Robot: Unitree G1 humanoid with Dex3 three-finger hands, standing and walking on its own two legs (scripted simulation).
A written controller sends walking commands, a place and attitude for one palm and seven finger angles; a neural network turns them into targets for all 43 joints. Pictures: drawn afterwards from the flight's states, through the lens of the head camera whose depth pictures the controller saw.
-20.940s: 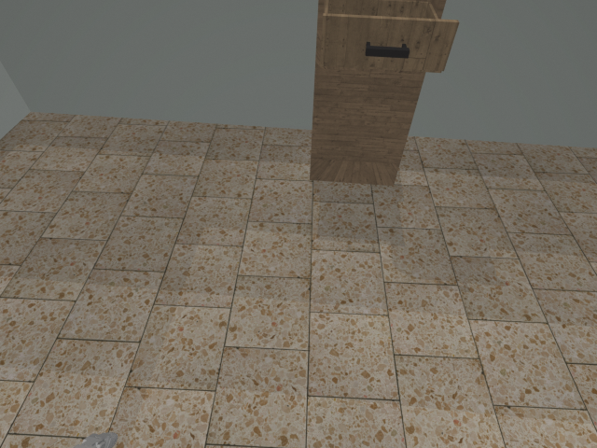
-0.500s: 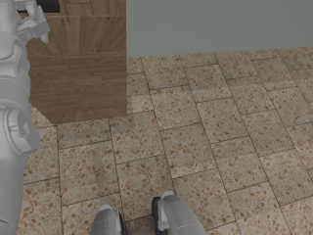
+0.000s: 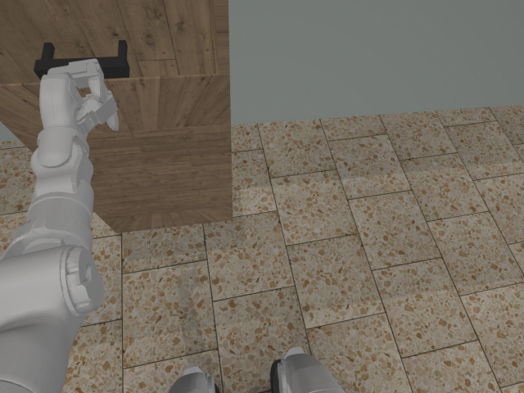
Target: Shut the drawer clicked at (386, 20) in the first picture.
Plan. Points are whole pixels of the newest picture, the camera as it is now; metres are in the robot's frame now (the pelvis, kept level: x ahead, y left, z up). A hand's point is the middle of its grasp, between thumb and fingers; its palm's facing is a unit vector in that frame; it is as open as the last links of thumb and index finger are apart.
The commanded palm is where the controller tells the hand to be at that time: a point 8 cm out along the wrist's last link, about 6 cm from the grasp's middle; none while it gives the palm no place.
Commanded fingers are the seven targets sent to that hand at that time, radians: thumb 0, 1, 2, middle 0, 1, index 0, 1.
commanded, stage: draw the hand back to the body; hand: left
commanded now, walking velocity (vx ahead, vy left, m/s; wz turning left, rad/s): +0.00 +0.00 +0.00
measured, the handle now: (85, 58) +0.61 +0.21 +0.09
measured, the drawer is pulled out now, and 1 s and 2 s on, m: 0.00 0.00 0.00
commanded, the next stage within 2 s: step back with the hand held close in 1.34 s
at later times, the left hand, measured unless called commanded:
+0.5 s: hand (35, 186) +0.36 +0.20 +0.14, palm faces +0.07 -0.99 -0.07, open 3.3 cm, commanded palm +0.32 +0.25 +0.15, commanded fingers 0.00 0.90 0.90 -1.40 -1.60 -1.40 -1.60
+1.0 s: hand out of the picture +0.22 +0.23 +0.19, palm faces +0.36 -0.87 -0.33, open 3.3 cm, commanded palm +0.16 +0.28 +0.21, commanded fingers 0.00 0.90 0.90 -1.40 -1.60 -1.40 -1.60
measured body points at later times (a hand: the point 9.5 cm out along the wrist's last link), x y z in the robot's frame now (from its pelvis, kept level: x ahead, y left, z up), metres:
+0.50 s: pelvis +0.02 +0.00 +0.03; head +0.05 -0.01 +0.48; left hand +0.35 +0.26 +0.14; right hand +0.19 -0.24 -0.06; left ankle -0.03 +0.11 -0.69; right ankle +0.00 -0.12 -0.69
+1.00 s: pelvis +0.00 +0.00 +0.06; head -0.02 -0.03 +0.50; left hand +0.20 +0.28 +0.21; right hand +0.18 -0.21 -0.04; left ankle -0.03 +0.11 -0.69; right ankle +0.00 -0.12 -0.69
